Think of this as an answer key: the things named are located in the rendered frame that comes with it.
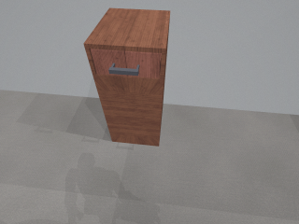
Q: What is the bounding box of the cabinet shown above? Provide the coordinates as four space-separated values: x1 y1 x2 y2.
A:
83 7 171 147

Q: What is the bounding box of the drawer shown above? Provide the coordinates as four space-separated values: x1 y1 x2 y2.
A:
91 49 162 78

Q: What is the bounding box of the handle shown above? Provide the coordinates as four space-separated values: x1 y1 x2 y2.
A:
108 63 140 76

